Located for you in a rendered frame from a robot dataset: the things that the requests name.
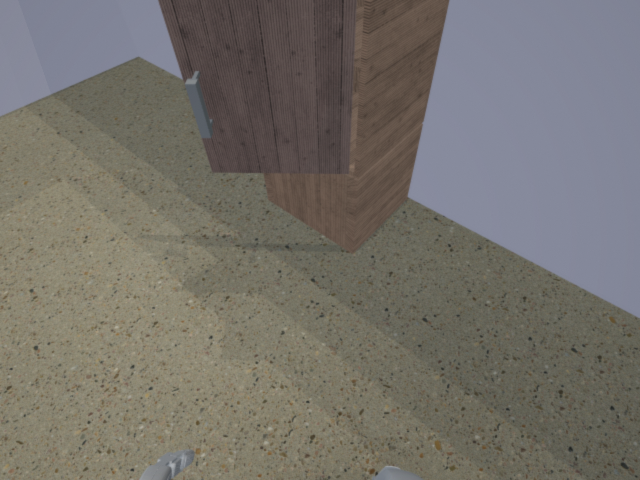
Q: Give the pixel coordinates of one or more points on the robot left hand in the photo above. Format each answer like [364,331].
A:
[169,465]

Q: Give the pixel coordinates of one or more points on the cupboard door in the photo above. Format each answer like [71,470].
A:
[276,77]

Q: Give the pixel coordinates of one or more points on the handle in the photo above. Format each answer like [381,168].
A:
[198,105]

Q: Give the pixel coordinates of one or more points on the right robot shin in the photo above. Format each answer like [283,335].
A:
[388,467]

